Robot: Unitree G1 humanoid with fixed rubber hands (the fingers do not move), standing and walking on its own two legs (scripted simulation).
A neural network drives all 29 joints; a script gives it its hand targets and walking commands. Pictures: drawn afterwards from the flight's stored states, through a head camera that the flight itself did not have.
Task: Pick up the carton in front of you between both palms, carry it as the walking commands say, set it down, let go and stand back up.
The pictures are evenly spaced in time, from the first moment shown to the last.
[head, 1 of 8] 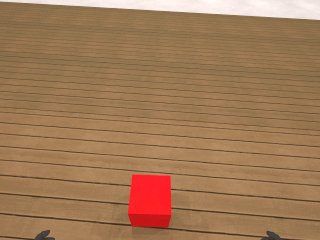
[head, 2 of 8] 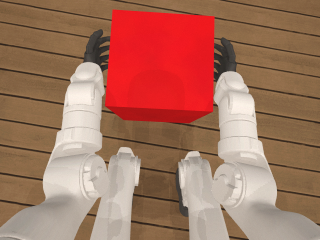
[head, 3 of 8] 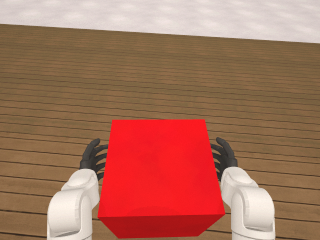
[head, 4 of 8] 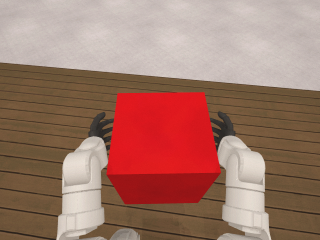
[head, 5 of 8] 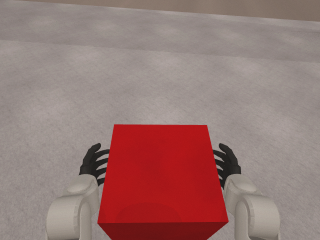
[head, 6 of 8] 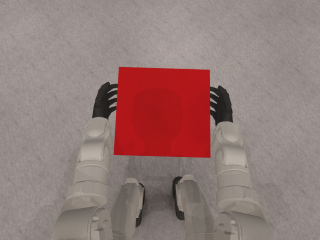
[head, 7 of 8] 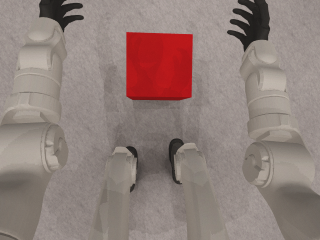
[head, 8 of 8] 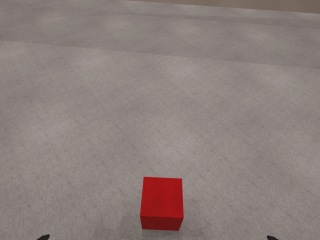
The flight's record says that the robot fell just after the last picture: no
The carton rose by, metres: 0.69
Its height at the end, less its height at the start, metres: -0.21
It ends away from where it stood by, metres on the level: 5.06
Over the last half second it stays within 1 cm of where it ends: yes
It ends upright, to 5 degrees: yes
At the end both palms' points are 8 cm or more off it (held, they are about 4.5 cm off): yes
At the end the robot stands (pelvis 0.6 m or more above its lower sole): yes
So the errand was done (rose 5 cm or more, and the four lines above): yes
